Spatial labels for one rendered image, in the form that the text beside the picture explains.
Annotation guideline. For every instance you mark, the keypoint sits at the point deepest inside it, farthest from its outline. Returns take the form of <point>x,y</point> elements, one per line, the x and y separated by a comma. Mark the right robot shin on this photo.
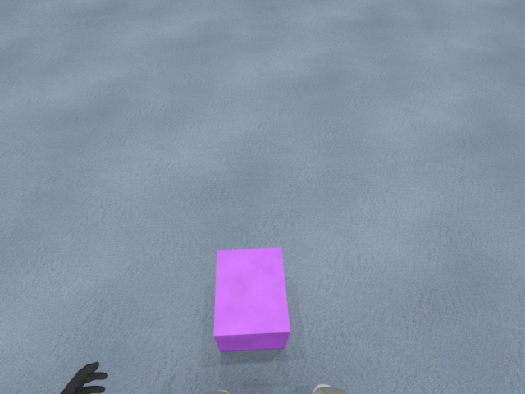
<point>321,385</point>

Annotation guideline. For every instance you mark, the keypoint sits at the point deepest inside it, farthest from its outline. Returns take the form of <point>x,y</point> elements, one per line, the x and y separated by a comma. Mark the left robot hand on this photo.
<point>83,376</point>

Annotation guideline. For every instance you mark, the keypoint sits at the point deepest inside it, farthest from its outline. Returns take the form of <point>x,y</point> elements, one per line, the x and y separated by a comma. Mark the carton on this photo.
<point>251,311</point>

